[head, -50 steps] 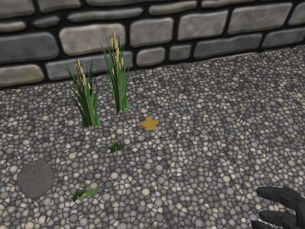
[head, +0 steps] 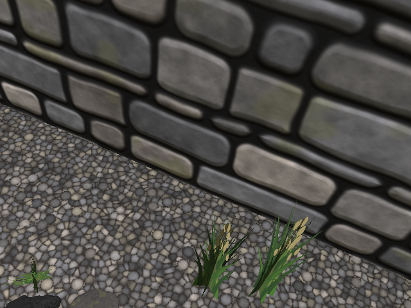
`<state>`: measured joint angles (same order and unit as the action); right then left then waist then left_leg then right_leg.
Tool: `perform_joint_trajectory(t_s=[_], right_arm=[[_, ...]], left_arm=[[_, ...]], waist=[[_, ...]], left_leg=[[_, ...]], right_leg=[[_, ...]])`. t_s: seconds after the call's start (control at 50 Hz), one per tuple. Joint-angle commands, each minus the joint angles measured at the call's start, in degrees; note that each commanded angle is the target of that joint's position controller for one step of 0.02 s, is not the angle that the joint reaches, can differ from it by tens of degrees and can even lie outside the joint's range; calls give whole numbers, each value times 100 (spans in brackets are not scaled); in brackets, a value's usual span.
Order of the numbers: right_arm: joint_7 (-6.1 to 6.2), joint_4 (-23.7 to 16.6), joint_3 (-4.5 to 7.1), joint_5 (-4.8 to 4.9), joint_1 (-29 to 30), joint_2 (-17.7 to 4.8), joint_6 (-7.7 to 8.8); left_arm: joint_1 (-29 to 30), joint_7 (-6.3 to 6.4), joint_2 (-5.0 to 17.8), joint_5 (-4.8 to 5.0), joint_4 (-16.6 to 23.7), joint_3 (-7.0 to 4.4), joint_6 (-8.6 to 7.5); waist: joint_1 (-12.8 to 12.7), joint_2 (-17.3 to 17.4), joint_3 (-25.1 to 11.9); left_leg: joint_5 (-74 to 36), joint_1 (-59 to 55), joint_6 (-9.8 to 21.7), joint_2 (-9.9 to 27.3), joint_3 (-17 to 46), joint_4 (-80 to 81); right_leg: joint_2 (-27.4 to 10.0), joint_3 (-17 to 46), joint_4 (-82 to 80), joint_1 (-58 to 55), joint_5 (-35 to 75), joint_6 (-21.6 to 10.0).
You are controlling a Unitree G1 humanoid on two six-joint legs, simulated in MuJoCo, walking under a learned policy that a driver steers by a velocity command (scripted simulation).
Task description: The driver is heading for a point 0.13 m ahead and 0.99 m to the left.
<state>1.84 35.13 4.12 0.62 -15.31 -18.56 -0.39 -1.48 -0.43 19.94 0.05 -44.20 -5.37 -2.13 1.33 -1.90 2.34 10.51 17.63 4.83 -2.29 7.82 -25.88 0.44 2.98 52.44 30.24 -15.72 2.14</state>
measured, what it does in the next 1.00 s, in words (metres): walks ahead, turning left: right foot, then left foot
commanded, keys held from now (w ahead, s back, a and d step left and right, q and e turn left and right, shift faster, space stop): w+q+shift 1.00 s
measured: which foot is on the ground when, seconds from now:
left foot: down 0.00-0.24, up 0.26-0.70, down 0.72-1.00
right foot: up 0.00-0.24, down 0.26-0.70, up 0.72-1.00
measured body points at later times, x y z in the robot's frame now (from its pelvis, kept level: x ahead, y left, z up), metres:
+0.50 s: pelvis +0.21 +0.00 -0.02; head +0.25 +0.00 +0.43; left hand +0.05 +0.25 -0.13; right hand +0.52 -0.12 -0.08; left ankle +0.24 +0.18 -0.63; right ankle +0.16 -0.17 -0.75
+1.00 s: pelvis +0.47 +0.26 -0.02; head +0.49 +0.29 +0.43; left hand +0.49 +0.62 -0.05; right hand +0.71 +0.10 -0.12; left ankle +0.37 +0.24 -0.75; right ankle +0.75 +0.32 -0.70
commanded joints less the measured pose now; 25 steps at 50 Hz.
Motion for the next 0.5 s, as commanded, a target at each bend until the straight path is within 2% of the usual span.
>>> perform_joint_trajectory(t_s=[0.02,0.08,0.1,0.14,0.18,0.22,0.24,0.26,0.28,0.3,0.32,0.34,0.36,0.4,0.44,0.46,0.48,0.5], right_arm=[[67,-369,341,12,-55,-1211,198],[33,-391,303,59,-9,-1142,182],[-3,-410,291,69,32,-1124,196],[-64,-428,264,107,59,-1088,186],[-148,-497,182,106,182,-926,182],[-193,-561,97,87,287,-766,163],[-217,-602,6,62,345,-551,180],[-242,-561,-139,31,292,-123,210],[-258,-951,-253,175,290,44,314],[-242,-988,-204,235,437,-388,338],[-232,-980,-106,133,718,-725,303],[-250,-912,-95,54,768,-699,309],[-283,-942,-124,51,841,-574,322],[-362,-1067,-185,162,1009,-336,315],[-412,-1215,-232,223,1168,-185,296],[-590,-1325,-176,61,1177,-315,185],[-814,-1305,-190,-186,879,-136,6],[-982,-1279,-220,-216,629,-29,-83]], left_arm=[[519,-83,486,-18,433,-129,-277],[635,-121,348,36,512,-65,-348],[721,-111,281,26,566,-16,-345],[749,-105,252,45,685,26,-365],[549,-87,373,148,719,5,-408],[-64,-57,562,197,587,-84,-449],[-686,-23,710,171,436,-155,-450],[-1583,17,846,97,292,-175,-424],[-2017,-8,1275,-129,233,-226,-411],[-1686,-22,1242,-95,309,-252,-402],[-1731,14,969,-46,306,-176,-371],[-1854,65,792,-62,243,-98,-343],[-1865,91,669,-75,172,-37,-320],[-1996,116,406,-114,7,81,-320],[-2011,99,229,-175,-105,162,-334],[-2095,180,369,-131,-247,178,-282],[-2555,424,776,17,-494,56,-139],[-2700,566,915,11,-535,24,-52]], waist=[[42,934,-559],[84,1088,-356],[126,1118,-221],[160,1112,-177],[77,1132,-169],[-191,991,-317],[-462,810,-532],[-813,226,-1052],[-737,-1057,-1132],[-695,-1129,-689],[-851,-765,-381],[-876,-433,-283],[-815,-304,-92],[-732,-377,147],[-622,-442,295],[-301,348,865],[-59,289,979],[74,68,532]], left_leg=[[2026,-1251,820,1122,2097,1390],[1741,-867,823,902,2022,1229],[1694,-642,797,855,1993,1164],[1774,-276,750,789,2140,983],[2017,39,700,784,2452,785],[2244,540,529,609,2396,294],[2451,1202,311,394,2123,-363],[2794,2118,10,-58,1295,-2027],[2458,3655,-136,-217,581,-3398],[1847,4227,-286,413,226,-4267],[1498,4397,-330,565,-6,-4815],[1229,4407,-320,704,-133,-5190],[948,4417,-303,856,-153,-5281],[544,4304,-268,1086,-200,-5347],[160,4166,-330,1079,-317,-5278],[-201,4053,-299,937,10,-4765],[260,4132,-321,599,-82,-4870],[207,4019,-366,581,-194,-4872]], right_leg=[[44,310,-923,652,483,55],[171,278,-1590,217,505,193],[171,273,-1813,60,532,234],[200,251,-2140,-429,454,262],[134,272,-2379,-1050,441,220],[-30,160,-2805,-2126,597,50],[-330,255,-2916,-3151,501,-110],[-1133,937,-2852,-4509,-163,-360],[-2452,3330,-3673,-5111,-2422,-1055],[-2740,3870,-3949,-4735,-3056,-1232],[-2486,3105,-3859,-4483,-2556,-1054],[-2183,2392,-3831,-4337,-1932,-875],[-1952,1819,-3885,-4068,-1342,-797],[-1704,952,-4096,-3575,-519,-667],[-1515,255,-4300,-3119,35,-668],[-1764,128,-3854,-2912,2748,-459],[-1956,-3,-3260,-3004,5065,-256],[-2004,-280,-3133,-3279,5409,-189]])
